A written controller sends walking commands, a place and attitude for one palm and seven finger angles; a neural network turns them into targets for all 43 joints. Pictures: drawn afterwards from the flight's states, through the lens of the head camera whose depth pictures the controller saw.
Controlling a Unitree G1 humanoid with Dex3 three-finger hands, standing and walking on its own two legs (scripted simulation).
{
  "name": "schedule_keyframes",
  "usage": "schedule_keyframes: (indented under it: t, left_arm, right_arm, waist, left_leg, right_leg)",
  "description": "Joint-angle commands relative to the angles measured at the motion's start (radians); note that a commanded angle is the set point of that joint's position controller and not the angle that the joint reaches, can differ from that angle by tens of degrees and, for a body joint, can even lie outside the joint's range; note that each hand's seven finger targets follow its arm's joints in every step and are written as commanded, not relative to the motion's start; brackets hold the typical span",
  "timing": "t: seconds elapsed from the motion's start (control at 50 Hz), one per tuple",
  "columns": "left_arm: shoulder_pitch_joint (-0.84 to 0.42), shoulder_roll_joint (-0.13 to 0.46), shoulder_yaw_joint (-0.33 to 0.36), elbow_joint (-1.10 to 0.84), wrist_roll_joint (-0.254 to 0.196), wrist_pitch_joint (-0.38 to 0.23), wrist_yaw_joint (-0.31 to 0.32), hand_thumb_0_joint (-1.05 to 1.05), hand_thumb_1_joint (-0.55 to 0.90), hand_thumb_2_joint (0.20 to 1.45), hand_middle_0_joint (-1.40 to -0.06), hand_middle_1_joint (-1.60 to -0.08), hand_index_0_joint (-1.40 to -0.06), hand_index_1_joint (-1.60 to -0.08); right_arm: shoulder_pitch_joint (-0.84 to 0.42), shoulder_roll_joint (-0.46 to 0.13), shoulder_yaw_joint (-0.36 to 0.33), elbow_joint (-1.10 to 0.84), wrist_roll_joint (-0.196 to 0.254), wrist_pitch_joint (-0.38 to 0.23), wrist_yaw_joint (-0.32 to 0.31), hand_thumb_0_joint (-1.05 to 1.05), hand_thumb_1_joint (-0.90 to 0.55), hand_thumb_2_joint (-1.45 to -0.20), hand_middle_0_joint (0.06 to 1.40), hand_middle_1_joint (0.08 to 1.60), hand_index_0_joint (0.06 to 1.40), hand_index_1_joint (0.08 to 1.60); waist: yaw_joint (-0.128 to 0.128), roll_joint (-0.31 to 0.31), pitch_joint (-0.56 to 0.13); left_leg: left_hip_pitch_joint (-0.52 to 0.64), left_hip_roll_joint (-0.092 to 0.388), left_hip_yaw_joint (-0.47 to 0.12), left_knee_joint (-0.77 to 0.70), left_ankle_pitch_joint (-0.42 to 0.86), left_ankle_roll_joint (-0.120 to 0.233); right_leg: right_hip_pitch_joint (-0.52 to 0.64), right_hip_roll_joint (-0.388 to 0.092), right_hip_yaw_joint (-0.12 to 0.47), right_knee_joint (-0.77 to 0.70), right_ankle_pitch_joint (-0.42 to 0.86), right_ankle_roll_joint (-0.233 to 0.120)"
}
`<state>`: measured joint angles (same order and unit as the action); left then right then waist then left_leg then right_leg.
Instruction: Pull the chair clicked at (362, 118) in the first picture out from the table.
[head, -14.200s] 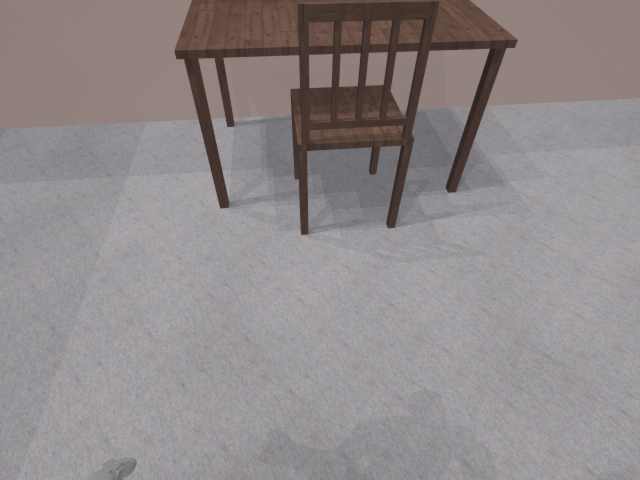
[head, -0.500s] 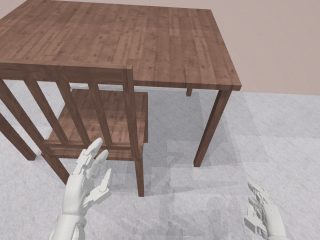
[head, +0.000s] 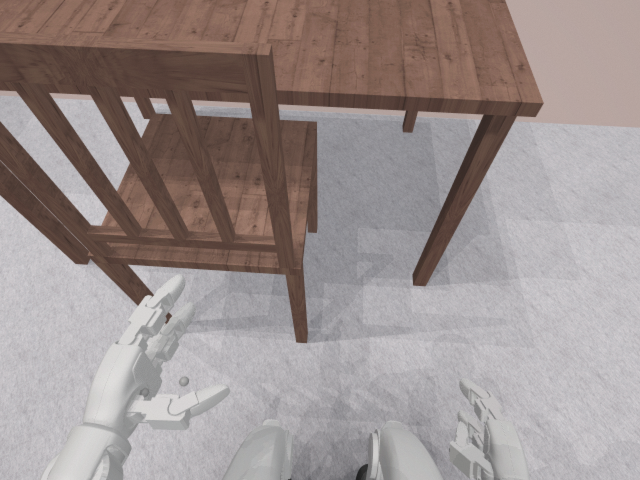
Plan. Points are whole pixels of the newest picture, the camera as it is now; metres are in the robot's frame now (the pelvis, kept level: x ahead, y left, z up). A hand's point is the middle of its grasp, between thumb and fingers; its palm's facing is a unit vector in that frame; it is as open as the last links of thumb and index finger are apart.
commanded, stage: raise the hand toward the chair's back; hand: left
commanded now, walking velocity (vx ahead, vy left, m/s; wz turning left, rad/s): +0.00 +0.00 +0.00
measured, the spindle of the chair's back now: (149, 175) +0.50 +0.28 +0.04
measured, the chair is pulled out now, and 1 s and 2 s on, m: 0.00 0.00 0.00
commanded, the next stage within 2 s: aim the fingers beside a spindle in 1.26 s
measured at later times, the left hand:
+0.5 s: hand (133, 357) +0.24 +0.21 +0.07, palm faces +0.03 -1.00 -0.07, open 16.6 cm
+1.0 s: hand (140, 333) +0.26 +0.21 +0.06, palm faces -0.04 -1.00 -0.04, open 17.0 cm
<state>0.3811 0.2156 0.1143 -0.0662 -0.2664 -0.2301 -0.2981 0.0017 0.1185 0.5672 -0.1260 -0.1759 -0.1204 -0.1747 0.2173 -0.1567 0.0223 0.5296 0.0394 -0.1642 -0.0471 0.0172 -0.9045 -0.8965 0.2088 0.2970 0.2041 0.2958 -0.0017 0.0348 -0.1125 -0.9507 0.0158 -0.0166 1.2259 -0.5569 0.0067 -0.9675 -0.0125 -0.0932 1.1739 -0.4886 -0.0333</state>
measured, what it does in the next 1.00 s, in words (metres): stands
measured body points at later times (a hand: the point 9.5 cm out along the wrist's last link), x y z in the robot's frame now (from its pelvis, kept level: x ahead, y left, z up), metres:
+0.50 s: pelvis +0.01 +0.01 +0.01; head +0.08 +0.02 +0.46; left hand +0.23 +0.26 +0.07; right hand +0.22 -0.21 -0.05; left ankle +0.02 +0.11 -0.64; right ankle +0.05 -0.10 -0.64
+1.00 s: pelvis +0.03 +0.01 +0.02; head +0.10 +0.02 +0.47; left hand +0.26 +0.27 +0.07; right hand +0.19 -0.24 -0.05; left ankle +0.02 +0.11 -0.64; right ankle +0.05 -0.10 -0.64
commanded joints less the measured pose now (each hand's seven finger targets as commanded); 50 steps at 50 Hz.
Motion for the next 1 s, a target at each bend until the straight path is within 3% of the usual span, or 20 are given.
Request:
schedule_keyframes:
  t: [0.0,0.06,0.08,0.1,0.16,0.2,0.24,0.28,0.36,0.42,0.48,0.54,0.58,0.6,0.66,0.76,0.82,0.86,0.9,0.98]
  left_arm:
    - [0.12,0.076,0.141,-0.292,-0.031,-0.178,0.129,0.0,-0.103,0.47,-0.1,-0.142,-0.1,-0.142]
    - [0.059,0.052,0.038,-0.207,0.026,-0.277,0.121,0.0,-0.173,0.44,-0.093,-0.131,-0.093,-0.131]
    - [0.031,0.039,-0.002,-0.169,0.041,-0.289,0.099,0.0,-0.197,0.43,-0.09,-0.128,-0.09,-0.128]
    - [0.021,0.04,-0.022,-0.137,0.041,-0.298,0.072,0.0,-0.22,0.42,-0.088,-0.124,-0.088,-0.124]
    - [0.017,0.121,0.033,-0.124,0.018,-0.29,0.0,0.0,-0.29,0.39,-0.081,-0.113,-0.081,-0.113]
    - [-0.005,0.181,0.103,-0.174,-0.003,-0.271,-0.017,0.0,-0.337,0.37,-0.076,-0.106,-0.076,-0.106]
    - [-0.005,0.199,0.157,-0.254,-0.028,-0.264,0.002,0.0,-0.383,0.35,-0.072,-0.098,-0.072,-0.098]
    - [0.008,0.208,0.199,-0.283,-0.042,-0.256,0.043,0.0,-0.43,0.33,-0.067,-0.091,-0.067,-0.091]
    - [0.017,0.118,0.136,-0.177,-0.028,-0.237,0.079,0.0,-0.5,0.3,-0.06,-0.08,-0.06,-0.08]
    - [-0.016,0.101,0.068,-0.074,0.008,-0.202,0.039,0.0,-0.5,0.3,-0.06,-0.08,-0.06,-0.08]
    - [-0.068,0.151,0.083,-0.055,0.011,-0.174,-0.01,0.0,-0.5,0.3,-0.06,-0.08,-0.06,-0.08]
    - [-0.12,0.21,0.164,-0.128,-0.021,-0.186,-0.026,0.0,-0.5,0.3,-0.06,-0.08,-0.06,-0.08]
    - [-0.14,0.245,0.222,-0.174,-0.041,-0.209,-0.008,0.0,-0.5,0.3,-0.06,-0.08,-0.06,-0.08]
    - [-0.145,0.223,0.214,-0.192,-0.046,-0.222,0.001,0.0,-0.5,0.3,-0.06,-0.08,-0.06,-0.08]
    - [-0.148,0.189,0.198,-0.133,-0.049,-0.24,0.015,0.0,-0.5,0.3,-0.06,-0.08,-0.06,-0.08]
    - [-0.143,0.17,0.147,0.004,-0.031,-0.189,-0.039,0.0,-0.5,0.3,-0.06,-0.08,-0.06,-0.08]
    - [-0.121,0.194,0.169,-0.017,-0.042,-0.155,-0.064,0.0,-0.5,0.3,-0.06,-0.08,-0.06,-0.08]
    - [-0.128,0.217,0.202,-0.082,-0.057,-0.164,-0.057,0.0,-0.5,0.3,-0.06,-0.08,-0.06,-0.08]
    - [-0.13,0.233,0.234,-0.126,-0.063,-0.193,-0.032,0.0,-0.5,0.3,-0.06,-0.08,-0.06,-0.08]
    - [-0.141,0.199,0.221,-0.065,-0.048,-0.244,0.016,0.0,-0.5,0.3,-0.06,-0.08,-0.06,-0.08]
  right_arm:
    - [-0.087,-0.134,-0.082,-0.163,-0.01,-0.077,-0.009,0.0,-0.9,-0.9,0.2,0.3,0.2,0.3]
    - [-0.059,-0.166,-0.083,-0.128,-0.021,-0.091,0.004,0.0,-0.9,-0.9,0.2,0.3,0.2,0.3]
    - [-0.063,-0.178,-0.081,-0.127,-0.019,-0.095,0.002,0.0,-0.9,-0.9,0.2,0.3,0.2,0.3]
    - [-0.05,-0.19,-0.082,-0.127,-0.016,-0.101,0.0,0.0,-0.9,-0.9,0.2,0.3,0.2,0.3]
    - [-0.028,-0.216,-0.088,-0.149,-0.001,-0.119,-0.016,0.0,-0.9,-0.9,0.2,0.3,0.2,0.3]
    - [-0.029,-0.219,-0.088,-0.167,0.002,-0.116,-0.025,0.0,-0.9,-0.9,0.2,0.3,0.2,0.3]
    - [-0.033,-0.208,-0.088,-0.172,0.001,-0.115,-0.029,0.0,-0.9,-0.9,0.2,0.3,0.2,0.3]
    - [-0.034,-0.196,-0.087,-0.167,-0.003,-0.106,-0.027,0.0,-0.9,-0.9,0.2,0.3,0.2,0.3]
    - [-0.034,-0.19,-0.083,-0.147,-0.009,-0.088,-0.012,0.0,-0.9,-0.9,0.2,0.3,0.2,0.3]
    - [-0.027,-0.211,-0.078,-0.153,-0.006,-0.077,-0.007,0.0,-0.9,-0.9,0.2,0.3,0.2,0.3]
    - [-0.019,-0.226,-0.071,-0.169,-0.001,-0.079,-0.013,0.0,-0.9,-0.9,0.2,0.3,0.2,0.3]
    - [-0.015,-0.225,-0.069,-0.18,-0.002,-0.085,-0.022,0.0,-0.9,-0.9,0.2,0.3,0.2,0.3]
    - [-0.017,-0.216,-0.065,-0.169,-0.008,-0.092,-0.025,0.0,-0.9,-0.9,0.2,0.3,0.2,0.3]
    - [-0.014,-0.208,-0.062,-0.165,-0.009,-0.095,-0.023,0.0,-0.9,-0.9,0.2,0.3,0.2,0.3]
    - [-0.009,-0.205,-0.063,-0.136,-0.012,-0.101,-0.018,0.0,-0.9,-0.9,0.2,0.3,0.2,0.3]
    - [-0.005,-0.231,-0.067,-0.133,-0.002,-0.096,-0.014,0.0,-0.9,-0.9,0.2,0.3,0.2,0.3]
    - [-0.004,-0.235,-0.074,-0.15,0.003,-0.094,-0.015,0.0,-0.9,-0.9,0.2,0.3,0.2,0.3]
    - [-0.004,-0.23,-0.076,-0.153,0.001,-0.098,-0.017,0.0,-0.9,-0.9,0.2,0.3,0.2,0.3]
    - [-0.003,-0.219,-0.077,-0.146,-0.007,-0.1,-0.014,0.0,-0.9,-0.9,0.2,0.3,0.2,0.3]
    - [-0.007,-0.21,-0.077,-0.116,-0.012,-0.096,-0.007,0.0,-0.9,-0.9,0.2,0.3,0.2,0.3]
  waist:
    - [0.054,-0.041,-0.309]
    - [-0.023,-0.011,-0.181]
    - [-0.045,-0.026,-0.124]
    - [-0.059,-0.046,-0.12]
    - [-0.04,-0.041,-0.196]
    - [-0.011,-0.01,-0.266]
    - [0.018,0.063,-0.327]
    - [0.036,0.09,-0.358]
    - [-0.007,0.039,-0.239]
    - [-0.038,0.005,-0.155]
    - [-0.035,0.01,-0.17]
    - [-0.016,-0.002,-0.268]
    - [0.004,0.049,-0.303]
    - [0.005,0.072,-0.313]
    - [-0.013,0.046,-0.274]
    - [-0.031,0.014,-0.218]
    - [-0.016,0.004,-0.281]
    - [-0.005,-0.005,-0.331]
    - [0.006,0.028,-0.345]
    - [-0.011,0.027,-0.244]
  left_leg:
    - [0.132,-0.023,-0.026,-0.216,0.352,0.011]
    - [0.095,-0.019,-0.033,-0.193,0.233,0.013]
    - [0.068,-0.017,-0.038,-0.189,0.182,0.017]
    - [0.054,-0.02,-0.041,-0.187,0.135,0.018]
    - [0.063,-0.025,-0.035,-0.197,0.1,0.022]
    - [0.101,-0.027,-0.031,-0.215,0.14,0.024]
    - [0.175,-0.027,-0.031,-0.238,0.223,0.019]
    - [0.219,-0.026,-0.036,-0.247,0.307,0.011]
    - [0.187,-0.023,-0.037,-0.247,0.296,0.005]
    - [0.154,-0.018,-0.045,-0.255,0.229,0.008]
    - [0.152,-0.022,-0.044,-0.262,0.202,0.014]
    - [0.196,-0.023,-0.042,-0.264,0.245,0.016]
    - [0.223,-0.023,-0.041,-0.263,0.303,0.011]
    - [0.25,-0.022,-0.043,-0.269,0.339,0.007]
    - [0.235,-0.019,-0.045,-0.258,0.356,0.003]
    - [0.186,-0.022,-0.04,-0.272,0.274,0.01]
    - [0.213,-0.024,-0.033,-0.281,0.325,0.016]
    - [0.238,-0.024,-0.032,-0.28,0.378,0.016]
    - [0.262,-0.021,-0.035,-0.278,0.438,0.009]
    - [0.221,-0.018,-0.035,-0.267,0.391,0.004]
  right_leg:
    - [0.319,0.014,0.034,-0.166,0.256,0.008]
    - [0.162,0.015,0.03,-0.171,0.101,0.01]
    - [0.111,0.016,0.031,-0.177,0.039,0.008]
    - [0.103,0.013,0.043,-0.193,-0.009,0.01]
    - [0.154,0.005,0.077,-0.225,-0.058,0.008]
    - [0.208,0.008,0.075,-0.219,-0.015,0.006]
    - [0.253,0.012,0.053,-0.204,0.077,0.001]
    - [0.276,0.021,0.032,-0.184,0.153,-0.002]
    - [0.235,0.023,0.015,-0.204,0.165,0.008]
    - [0.18,0.026,0.012,-0.217,0.112,0.009]
    - [0.2,0.025,0.025,-0.234,0.09,0.005]
    - [0.269,0.021,0.034,-0.241,0.126,0.007]
    - [0.29,0.024,0.033,-0.228,0.174,0.003]
    - [0.289,0.023,0.025,-0.222,0.199,0.002]
    - [0.264,0.023,0.02,-0.219,0.218,0.007]
    - [0.252,0.019,0.027,-0.249,0.158,0.01]
    - [0.316,0.016,0.033,-0.258,0.218,0.013]
    - [0.358,0.014,0.034,-0.253,0.273,0.014]
    - [0.359,0.017,0.029,-0.235,0.315,0.009]
    - [0.284,0.02,0.022,-0.227,0.261,0.008]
